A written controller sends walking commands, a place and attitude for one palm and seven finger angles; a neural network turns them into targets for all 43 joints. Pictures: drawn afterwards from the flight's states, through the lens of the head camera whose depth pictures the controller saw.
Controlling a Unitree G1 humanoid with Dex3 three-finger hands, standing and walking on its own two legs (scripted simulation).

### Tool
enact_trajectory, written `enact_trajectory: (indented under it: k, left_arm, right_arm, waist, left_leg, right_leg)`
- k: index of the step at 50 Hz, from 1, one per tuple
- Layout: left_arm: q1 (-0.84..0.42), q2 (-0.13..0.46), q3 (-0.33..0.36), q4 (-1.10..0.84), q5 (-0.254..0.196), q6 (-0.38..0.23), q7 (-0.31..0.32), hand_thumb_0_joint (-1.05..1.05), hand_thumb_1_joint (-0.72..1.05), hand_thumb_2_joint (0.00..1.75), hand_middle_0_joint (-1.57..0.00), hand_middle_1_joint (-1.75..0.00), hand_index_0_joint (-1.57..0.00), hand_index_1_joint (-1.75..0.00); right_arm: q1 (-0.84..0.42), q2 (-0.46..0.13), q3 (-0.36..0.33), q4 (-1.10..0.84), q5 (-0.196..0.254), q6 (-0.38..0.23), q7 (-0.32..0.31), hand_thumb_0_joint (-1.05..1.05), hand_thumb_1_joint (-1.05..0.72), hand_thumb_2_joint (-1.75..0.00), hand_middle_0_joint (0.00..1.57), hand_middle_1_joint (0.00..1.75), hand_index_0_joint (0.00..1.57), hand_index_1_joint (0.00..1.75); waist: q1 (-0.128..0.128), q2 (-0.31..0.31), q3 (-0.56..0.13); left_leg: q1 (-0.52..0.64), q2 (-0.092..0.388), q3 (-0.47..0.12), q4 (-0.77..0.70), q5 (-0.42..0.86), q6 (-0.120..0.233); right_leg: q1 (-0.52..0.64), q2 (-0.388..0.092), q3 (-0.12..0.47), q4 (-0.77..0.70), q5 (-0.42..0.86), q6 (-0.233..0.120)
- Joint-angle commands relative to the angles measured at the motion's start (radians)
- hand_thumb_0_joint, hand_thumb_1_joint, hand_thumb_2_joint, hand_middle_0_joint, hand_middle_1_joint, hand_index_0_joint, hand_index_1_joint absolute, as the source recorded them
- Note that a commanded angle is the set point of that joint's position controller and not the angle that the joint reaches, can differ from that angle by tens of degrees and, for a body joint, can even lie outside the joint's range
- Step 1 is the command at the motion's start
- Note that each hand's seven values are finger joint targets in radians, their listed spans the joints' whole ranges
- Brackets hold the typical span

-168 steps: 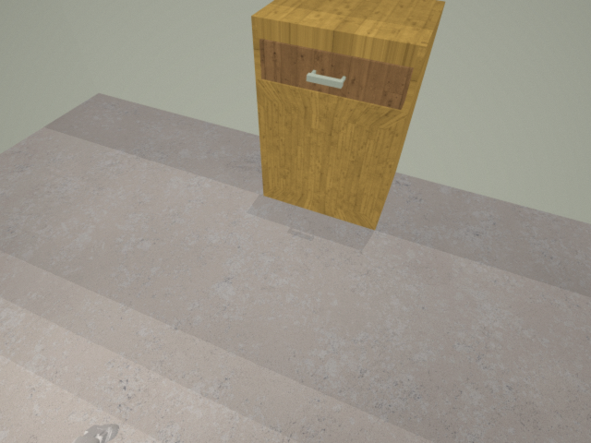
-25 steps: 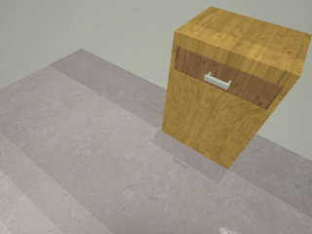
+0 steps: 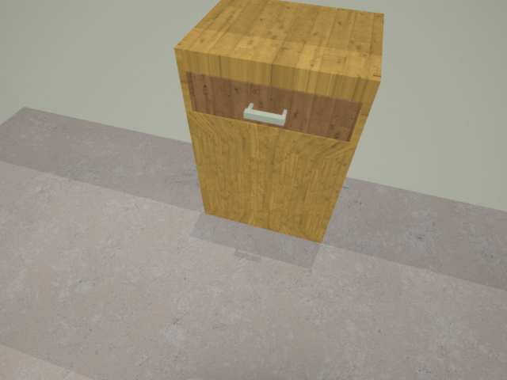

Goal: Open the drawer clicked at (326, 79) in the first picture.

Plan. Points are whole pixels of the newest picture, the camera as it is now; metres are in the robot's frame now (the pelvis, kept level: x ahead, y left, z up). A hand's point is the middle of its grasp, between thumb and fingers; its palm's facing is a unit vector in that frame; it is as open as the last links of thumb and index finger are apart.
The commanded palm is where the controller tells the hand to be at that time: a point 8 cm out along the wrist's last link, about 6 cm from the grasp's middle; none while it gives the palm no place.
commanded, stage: turn to face it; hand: left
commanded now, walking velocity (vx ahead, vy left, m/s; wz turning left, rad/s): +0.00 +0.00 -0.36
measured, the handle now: (266, 113) +0.83 +0.03 -0.09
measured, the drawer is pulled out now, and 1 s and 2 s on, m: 0.00 0.00 0.00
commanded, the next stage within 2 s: take the last steps up to it in 0.24 s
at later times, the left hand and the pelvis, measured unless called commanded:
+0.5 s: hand out of the picture +0.11 +0.17 -0.16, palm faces -0.19 -0.96 -0.21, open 7.4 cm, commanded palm none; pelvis -0.01 +0.01 +0.00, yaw -11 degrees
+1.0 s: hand out of the picture +0.12 +0.20 -0.18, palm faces -0.18 -0.97 -0.13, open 7.4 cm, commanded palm none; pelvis +0.10 +0.02 +0.01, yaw -14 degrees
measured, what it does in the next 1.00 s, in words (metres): walks ahead: left foot, then right foot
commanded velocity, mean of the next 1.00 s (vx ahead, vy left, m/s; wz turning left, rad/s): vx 0.20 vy -0.02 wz -0.13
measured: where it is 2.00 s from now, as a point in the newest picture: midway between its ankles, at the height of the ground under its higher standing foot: (283, 371)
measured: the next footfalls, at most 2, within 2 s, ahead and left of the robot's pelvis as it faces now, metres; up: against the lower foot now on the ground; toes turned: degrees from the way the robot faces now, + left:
left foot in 0.08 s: +0.04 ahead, +0.14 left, +0.00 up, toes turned +1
right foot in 0.44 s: -0.01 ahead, -0.10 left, +0.00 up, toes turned -15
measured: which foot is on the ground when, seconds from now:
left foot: up 0.00-0.06, down 0.08-0.44, up 0.46-0.80, down 0.82-1.00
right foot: down 0.00-0.08, up 0.10-0.42, down 0.44-0.84, up 0.86-1.00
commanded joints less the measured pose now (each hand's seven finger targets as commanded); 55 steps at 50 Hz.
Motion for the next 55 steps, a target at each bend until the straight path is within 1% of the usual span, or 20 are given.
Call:
enact_trajectory:
  k: [1, 2, 4, 5, 7, 9, 17, 20, 21, 22, 24, 28, 35, 39, 40, 42, 43, 45, 48, 55]
  left_arm:
    - [-0.036, 0.188, 0.038, -0.076, -0.010, -0.001, 0.014, 0.00, 0.90, 0.90, -0.20, -0.30, -0.20, -0.30]
    - [-0.052, 0.160, 0.033, -0.083, -0.015, 0.003, 0.013, 0.00, 0.90, 0.90, -0.20, -0.30, -0.20, -0.30]
    - [-0.048, 0.083, 0.015, -0.124, -0.020, 0.006, -0.002, 0.00, 0.90, 0.90, -0.20, -0.30, -0.20, -0.30]
    - [-0.079, 0.124, 0.025, -0.114, -0.002, 0.014, -0.001, 0.00, 0.90, 0.90, -0.20, -0.30, -0.20, -0.30]
    - [-0.032, 0.122, 0.034, -0.083, 0.000, 0.014, -0.014, 0.00, 0.90, 0.90, -0.20, -0.30, -0.20, -0.30]
    - [-0.012, 0.087, 0.019, -0.068, -0.006, 0.016, -0.015, 0.00, 0.90, 0.90, -0.20, -0.30, -0.20, -0.30]
    - [-0.094, 0.037, -0.014, -0.073, -0.014, 0.002, -0.005, 0.00, 0.90, 0.90, -0.20, -0.30, -0.20, -0.30]
    - [0.007, 0.045, -0.010, -0.023, -0.011, -0.016, -0.007, 0.00, 0.90, 0.90, -0.20, -0.30, -0.20, -0.30]
    - [0.068, 0.088, -0.002, 0.002, -0.007, -0.025, -0.002, 0.00, 0.90, 0.90, -0.20, -0.30, -0.20, -0.30]
    - [0.119, 0.182, 0.016, 0.024, 0.001, -0.038, 0.010, 0.00, 0.90, 0.90, -0.20, -0.30, -0.20, -0.30]
    - [0.165, 0.179, 0.020, 0.047, -0.010, -0.041, 0.021, 0.00, 0.90, 0.90, -0.20, -0.30, -0.20, -0.30]
    - [0.076, 0.082, -0.005, 0.043, -0.007, -0.072, 0.023, 0.00, 0.90, 0.90, -0.20, -0.30, -0.20, -0.30]
    - [0.171, 0.105, -0.009, 0.117, -0.003, -0.090, 0.018, 0.00, 0.90, 0.90, -0.20, -0.30, -0.20, -0.30]
    - [0.155, 0.099, -0.007, 0.139, -0.011, -0.084, 0.014, 0.00, 0.90, 0.90, -0.20, -0.30, -0.20, -0.30]
    - [0.157, 0.073, -0.011, 0.137, -0.015, -0.081, 0.011, 0.00, 0.90, 0.90, -0.20, -0.30, -0.20, -0.30]
    - [0.138, -0.008, -0.026, 0.086, -0.018, -0.079, -0.001, 0.00, 0.90, 0.90, -0.20, -0.30, -0.20, -0.30]
    - [0.095, 0.022, -0.021, 0.079, -0.005, -0.072, 0.005, 0.00, 0.90, 0.90, -0.20, -0.30, -0.20, -0.30]
    - [0.058, 0.011, -0.017, 0.092, -0.002, -0.073, -0.009, 0.00, 0.90, 0.90, -0.20, -0.30, -0.20, -0.30]
    - [0.127, -0.032, -0.020, 0.121, 0.002, -0.059, -0.015, 0.00, 0.90, 0.90, -0.20, -0.30, -0.20, -0.30]
    - [0.013, -0.049, -0.020, 0.073, -0.004, -0.047, -0.014, 0.00, 0.90, 0.90, -0.20, -0.30, -0.20, -0.30]
  right_arm:
    - [0.116, -0.066, -0.006, -0.046, 0.002, -0.033, -0.018, 0.00, -0.90, -0.90, 0.20, 0.30, 0.20, 0.30]
    - [0.156, -0.079, -0.007, -0.035, 0.002, -0.040, -0.021, 0.00, -0.90, -0.90, 0.20, 0.30, 0.20, 0.30]
    - [0.126, -0.224, -0.027, -0.076, -0.017, -0.042, -0.024, 0.00, -0.90, -0.90, 0.20, 0.30, 0.20, 0.30]
    - [0.088, -0.208, -0.024, -0.081, -0.020, -0.043, -0.025, 0.00, -0.90, -0.90, 0.20, 0.30, 0.20, 0.30]
    - [-0.005, -0.142, -0.002, -0.098, -0.020, -0.049, -0.028, 0.00, -0.90, -0.90, 0.20, 0.30, 0.20, 0.30]
    - [0.008, -0.132, -0.003, -0.085, -0.021, -0.055, -0.027, 0.00, -0.90, -0.90, 0.20, 0.30, 0.20, 0.30]
    - [0.169, -0.158, -0.029, 0.009, -0.021, -0.045, -0.018, 0.00, -0.90, -0.90, 0.20, 0.30, 0.20, 0.30]
    - [0.160, -0.149, -0.028, 0.024, -0.016, -0.043, -0.012, 0.00, -0.90, -0.90, 0.20, 0.30, 0.20, 0.30]
    - [0.147, -0.120, -0.023, 0.019, -0.008, -0.046, -0.007, 0.00, -0.90, -0.90, 0.20, 0.30, 0.20, 0.30]
    - [0.127, -0.039, -0.003, -0.006, -0.002, -0.049, 0.000, 0.00, -0.90, -0.90, 0.20, 0.30, 0.20, 0.30]
    - [-0.019, -0.067, -0.005, -0.039, -0.017, -0.032, 0.002, 0.00, -0.90, -0.90, 0.20, 0.30, 0.20, 0.30]
    - [0.077, -0.034, -0.012, 0.033, -0.027, -0.040, 0.024, 0.00, -0.90, -0.90, 0.20, 0.30, 0.20, 0.30]
    - [0.001, -0.008, -0.005, 0.013, -0.017, -0.062, 0.036, 0.00, -0.90, -0.90, 0.20, 0.30, 0.20, 0.30]
    - [0.108, -0.015, -0.001, 0.057, -0.014, -0.084, 0.026, 0.00, -0.90, -0.90, 0.20, 0.30, 0.20, 0.30]
    - [0.194, -0.043, -0.006, 0.089, -0.015, -0.095, 0.017, 0.00, -0.90, -0.90, 0.20, 0.30, 0.20, 0.30]
    - [0.392, -0.213, -0.042, 0.128, -0.028, -0.093, 0.001, 0.00, -0.90, -0.90, 0.20, 0.30, 0.20, 0.30]
    - [0.374, -0.182, -0.033, 0.136, -0.028, -0.090, -0.006, 0.00, -0.90, -0.90, 0.20, 0.30, 0.20, 0.30]
    - [0.252, -0.092, -0.011, 0.102, -0.021, -0.097, -0.009, 0.00, -0.90, -0.90, 0.20, 0.30, 0.20, 0.30]
    - [0.202, -0.043, 0.003, 0.101, -0.016, -0.117, -0.014, 0.00, -0.90, -0.90, 0.20, 0.30, 0.20, 0.30]
    - [0.255, -0.034, -0.008, 0.141, -0.017, -0.111, -0.010, 0.00, -0.90, -0.90, 0.20, 0.30, 0.20, 0.30]
  waist:
    - [-0.035, -0.128, -0.118]
    - [-0.055, -0.075, -0.113]
    - [-0.046, 0.319, -0.037]
    - [-0.055, 0.282, -0.003]
    - [0.009, 0.146, 0.001]
    - [0.005, 0.138, -0.027]
    - [-0.073, 0.218, -0.071]
    - [-0.029, 0.160, -0.120]
    - [0.001, 0.059, -0.132]
    - [0.020, -0.230, -0.122]
    - [0.072, -0.263, 0.007]
    - [-0.027, -0.104, 0.044]
    - [0.006, -0.121, 0.052]
    - [-0.051, -0.073, 0.033]
    - [-0.085, 0.007, 0.002]
    - [-0.139, 0.350, -0.048]
    - [-0.142, 0.310, -0.028]
    - [-0.093, 0.137, 0.076]
    - [-0.031, 0.097, 0.051]
    - [-0.041, 0.133, 0.078]
  left_leg:
    - [0.130, -0.022, 0.011, -0.269, 0.098, 0.016]
    - [0.235, 0.006, -0.011, -0.399, 0.149, 0.027]
    - [0.227, 0.376, -0.410, -0.620, 0.064, 0.177]
    - [0.103, 0.396, -0.410, -0.628, 0.099, 0.205]
    - [0.068, 0.284, -0.235, -0.567, 0.257, 0.192]
    - [0.171, 0.227, -0.105, -0.507, 0.451, 0.185]
    - [0.305, 0.254, -0.063, -0.392, 0.756, 0.197]
    - [0.217, 0.230, -0.025, -0.319, 0.449, 0.134]
    - [0.077, 0.194, 0.021, -0.224, 0.271, 0.088]
    - [-0.192, 0.069, 0.151, -0.017, -0.073, 0.021]
    - [-0.298, 0.053, 0.002, 0.223, -0.154, 0.026]
    - [-0.223, 0.078, 0.024, 0.237, 0.071, 0.008]
    - [-0.134, 0.057, 0.054, -0.027, 0.082, 0.017]
    - [0.149, 0.012, 0.113, -0.266, 0.193, 0.027]
    - [0.297, 0.025, 0.086, -0.331, 0.176, 0.036]
    - [0.438, 0.403, -0.431, -0.581, -0.064, 0.191]
    - [0.369, 0.414, -0.476, -0.645, -0.183, 0.203]
    - [0.224, 0.355, -0.345, -0.659, -0.148, 0.204]
    - [0.172, 0.271, -0.131, -0.650, 0.102, 0.172]
    - [0.206, 0.245, -0.019, -0.639, 0.253, 0.202]
  right_leg:
    - [0.058, -0.219, 0.312, -0.134, 0.011, -0.094]
    - [-0.025, -0.170, 0.271, -0.080, -0.051, -0.049]
    - [-0.273, 0.026, 0.009, 0.309, -0.362, 0.062]
    - [-0.235, -0.019, 0.053, 0.483, -0.366, 0.074]
    - [-0.208, -0.035, 0.033, 0.644, -0.276, 0.084]
    - [-0.215, -0.046, -0.001, 0.622, -0.251, 0.098]
    - [-0.047, -0.051, -0.095, 0.217, -0.292, 0.083]
    - [0.177, -0.043, -0.123, -0.067, -0.115, 0.061]
    - [0.333, -0.126, -0.031, -0.148, -0.084, 0.029]
    - [0.488, -0.362, 0.256, -0.229, -0.051, -0.066]
    - [0.280, -0.401, 0.374, -0.313, -0.278, -0.169]
    - [0.176, -0.294, 0.149, -0.299, -0.182, -0.117]
    - [0.187, -0.304, 0.151, -0.285, -0.126, -0.136]
    - [0.085, -0.242, 0.085, -0.168, -0.144, -0.082]
    - [0.016, -0.191, 0.045, -0.037, -0.116, -0.056]
    - [-0.252, -0.028, -0.127, 0.469, -0.416, 0.023]
    - [-0.291, -0.063, -0.048, 0.620, -0.414, 0.011]
    - [-0.321, -0.142, -0.021, 0.700, -0.255, 0.012]
    - [-0.228, -0.162, -0.049, 0.625, -0.149, 0.042]
    - [-0.209, -0.175, -0.105, 0.331, -0.079, 0.072]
